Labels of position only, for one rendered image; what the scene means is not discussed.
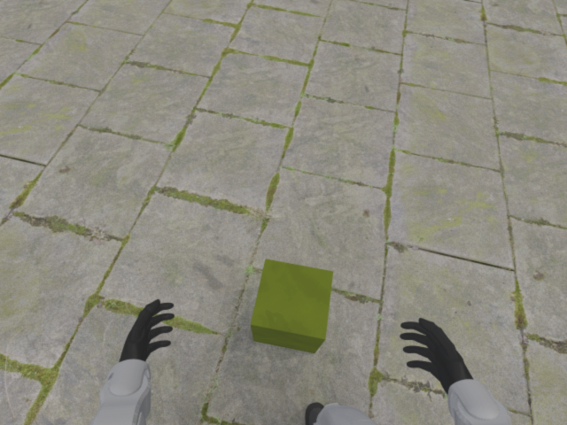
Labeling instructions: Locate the right robot hand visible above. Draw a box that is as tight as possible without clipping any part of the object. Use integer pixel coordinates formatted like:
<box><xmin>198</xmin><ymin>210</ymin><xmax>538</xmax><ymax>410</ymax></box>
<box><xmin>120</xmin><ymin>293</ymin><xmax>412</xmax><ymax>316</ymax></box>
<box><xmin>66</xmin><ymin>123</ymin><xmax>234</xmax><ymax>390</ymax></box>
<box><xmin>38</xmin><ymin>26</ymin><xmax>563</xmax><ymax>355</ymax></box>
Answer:
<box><xmin>400</xmin><ymin>318</ymin><xmax>474</xmax><ymax>395</ymax></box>

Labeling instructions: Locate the left robot forearm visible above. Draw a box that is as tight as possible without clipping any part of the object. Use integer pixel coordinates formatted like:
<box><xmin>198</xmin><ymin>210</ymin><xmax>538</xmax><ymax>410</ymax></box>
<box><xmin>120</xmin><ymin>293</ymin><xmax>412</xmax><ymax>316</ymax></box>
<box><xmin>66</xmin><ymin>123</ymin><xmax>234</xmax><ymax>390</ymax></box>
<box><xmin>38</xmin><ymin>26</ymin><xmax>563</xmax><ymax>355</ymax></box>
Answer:
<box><xmin>90</xmin><ymin>359</ymin><xmax>151</xmax><ymax>425</ymax></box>

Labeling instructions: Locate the right robot forearm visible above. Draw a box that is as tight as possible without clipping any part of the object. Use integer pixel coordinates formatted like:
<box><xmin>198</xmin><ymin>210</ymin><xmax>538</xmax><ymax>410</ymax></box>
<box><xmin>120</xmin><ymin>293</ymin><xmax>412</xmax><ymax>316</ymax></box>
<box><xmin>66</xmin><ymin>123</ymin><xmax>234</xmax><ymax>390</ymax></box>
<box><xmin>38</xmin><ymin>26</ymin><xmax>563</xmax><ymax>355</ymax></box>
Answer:
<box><xmin>447</xmin><ymin>379</ymin><xmax>511</xmax><ymax>425</ymax></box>

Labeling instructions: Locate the left robot hand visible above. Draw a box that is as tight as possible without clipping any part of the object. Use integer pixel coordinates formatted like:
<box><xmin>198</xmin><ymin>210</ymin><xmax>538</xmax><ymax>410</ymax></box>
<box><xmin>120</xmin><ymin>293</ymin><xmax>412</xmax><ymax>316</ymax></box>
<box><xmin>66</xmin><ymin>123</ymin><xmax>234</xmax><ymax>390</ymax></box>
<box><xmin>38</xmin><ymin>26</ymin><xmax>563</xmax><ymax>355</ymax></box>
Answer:
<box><xmin>120</xmin><ymin>299</ymin><xmax>175</xmax><ymax>362</ymax></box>

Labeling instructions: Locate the carton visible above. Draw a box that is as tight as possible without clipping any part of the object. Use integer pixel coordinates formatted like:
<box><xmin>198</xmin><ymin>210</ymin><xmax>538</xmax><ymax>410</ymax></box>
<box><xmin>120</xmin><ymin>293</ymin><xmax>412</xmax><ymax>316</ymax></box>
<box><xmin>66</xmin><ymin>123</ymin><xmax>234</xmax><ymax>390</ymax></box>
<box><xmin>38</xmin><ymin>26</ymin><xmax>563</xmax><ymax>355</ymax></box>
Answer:
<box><xmin>251</xmin><ymin>259</ymin><xmax>333</xmax><ymax>353</ymax></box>

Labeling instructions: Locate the right robot shin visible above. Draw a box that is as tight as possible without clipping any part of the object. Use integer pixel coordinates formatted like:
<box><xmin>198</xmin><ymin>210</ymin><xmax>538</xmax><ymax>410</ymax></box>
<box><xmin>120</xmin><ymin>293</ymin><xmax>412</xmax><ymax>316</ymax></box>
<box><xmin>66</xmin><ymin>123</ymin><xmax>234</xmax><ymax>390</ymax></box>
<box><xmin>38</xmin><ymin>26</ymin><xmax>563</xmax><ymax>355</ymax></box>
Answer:
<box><xmin>317</xmin><ymin>403</ymin><xmax>339</xmax><ymax>418</ymax></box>

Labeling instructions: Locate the robot right thigh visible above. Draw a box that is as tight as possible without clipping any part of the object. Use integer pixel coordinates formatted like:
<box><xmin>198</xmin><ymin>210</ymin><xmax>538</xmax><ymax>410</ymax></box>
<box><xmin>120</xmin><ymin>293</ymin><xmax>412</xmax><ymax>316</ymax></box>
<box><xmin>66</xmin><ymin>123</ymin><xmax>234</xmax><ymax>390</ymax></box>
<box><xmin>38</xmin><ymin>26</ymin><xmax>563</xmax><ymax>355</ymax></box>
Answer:
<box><xmin>314</xmin><ymin>406</ymin><xmax>377</xmax><ymax>425</ymax></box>

